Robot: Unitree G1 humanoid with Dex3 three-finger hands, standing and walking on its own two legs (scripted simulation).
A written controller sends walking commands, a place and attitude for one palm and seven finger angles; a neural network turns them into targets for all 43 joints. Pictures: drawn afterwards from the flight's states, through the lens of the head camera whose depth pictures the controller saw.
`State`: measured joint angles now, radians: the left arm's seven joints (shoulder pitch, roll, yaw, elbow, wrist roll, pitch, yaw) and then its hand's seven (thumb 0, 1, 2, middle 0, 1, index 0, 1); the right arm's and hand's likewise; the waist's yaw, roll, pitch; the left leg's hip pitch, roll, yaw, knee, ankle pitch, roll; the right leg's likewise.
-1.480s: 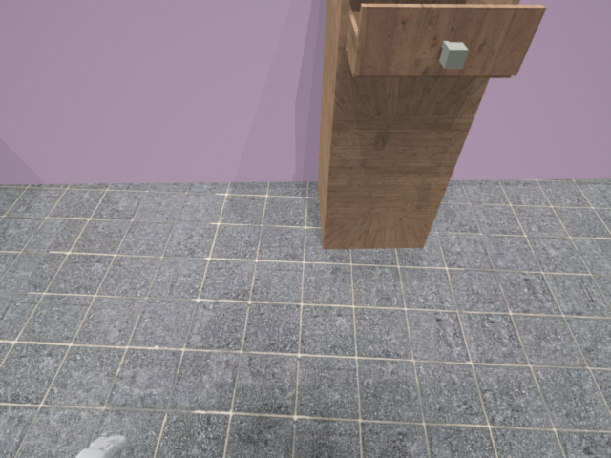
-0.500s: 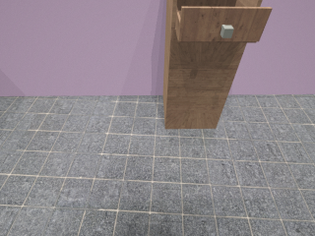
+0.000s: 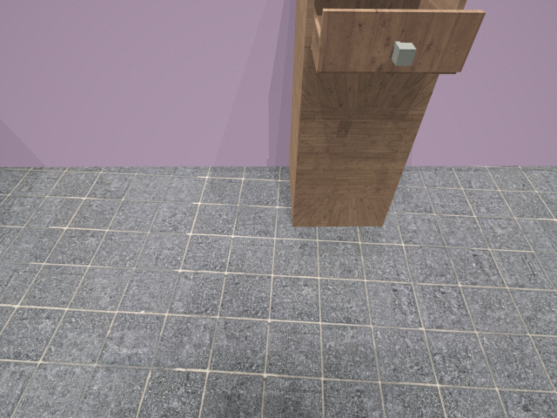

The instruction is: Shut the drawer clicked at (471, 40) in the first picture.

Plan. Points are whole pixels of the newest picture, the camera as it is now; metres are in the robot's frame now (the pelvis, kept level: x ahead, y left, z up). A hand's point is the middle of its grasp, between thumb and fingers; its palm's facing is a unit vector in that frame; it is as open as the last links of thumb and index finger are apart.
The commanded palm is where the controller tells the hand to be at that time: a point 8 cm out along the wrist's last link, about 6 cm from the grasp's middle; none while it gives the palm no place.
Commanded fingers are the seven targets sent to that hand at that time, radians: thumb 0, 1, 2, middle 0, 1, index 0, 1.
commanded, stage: walk to a spot facing it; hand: left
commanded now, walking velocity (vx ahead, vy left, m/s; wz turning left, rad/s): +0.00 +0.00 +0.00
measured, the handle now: (401, 50) +0.90 -0.24 +0.14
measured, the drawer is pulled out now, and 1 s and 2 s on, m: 0.16 0.16 0.16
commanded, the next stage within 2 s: none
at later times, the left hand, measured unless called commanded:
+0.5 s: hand out of the picture +0.05 +0.17 -0.18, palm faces -0.15 -0.95 -0.29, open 7.3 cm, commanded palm none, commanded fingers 0.00 0.90 0.90 -0.20 -0.30 -0.20 -0.30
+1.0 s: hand out of the picture +0.10 +0.20 -0.18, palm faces -0.35 -0.90 -0.24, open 7.3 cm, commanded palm none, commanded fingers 0.00 0.90 0.90 -0.20 -0.30 -0.20 -0.30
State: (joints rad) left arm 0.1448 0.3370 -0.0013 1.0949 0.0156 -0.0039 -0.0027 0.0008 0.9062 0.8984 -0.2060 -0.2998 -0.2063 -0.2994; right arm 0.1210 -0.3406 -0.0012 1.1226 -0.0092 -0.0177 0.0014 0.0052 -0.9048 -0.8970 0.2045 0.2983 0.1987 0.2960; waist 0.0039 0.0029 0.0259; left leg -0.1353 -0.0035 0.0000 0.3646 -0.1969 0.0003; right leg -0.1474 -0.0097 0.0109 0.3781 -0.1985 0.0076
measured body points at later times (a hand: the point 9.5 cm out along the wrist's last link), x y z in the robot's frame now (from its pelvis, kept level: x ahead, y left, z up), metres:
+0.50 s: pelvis -0.02 -0.03 -0.03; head +0.00 -0.06 +0.42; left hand +0.06 +0.22 -0.16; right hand +0.01 -0.29 -0.19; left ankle -0.01 +0.12 -0.73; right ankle -0.02 -0.11 -0.75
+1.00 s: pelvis -0.03 +0.03 -0.01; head +0.00 +0.03 +0.44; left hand +0.12 +0.25 -0.16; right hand -0.03 -0.27 -0.13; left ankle +0.00 +0.14 -0.75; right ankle -0.02 -0.11 -0.75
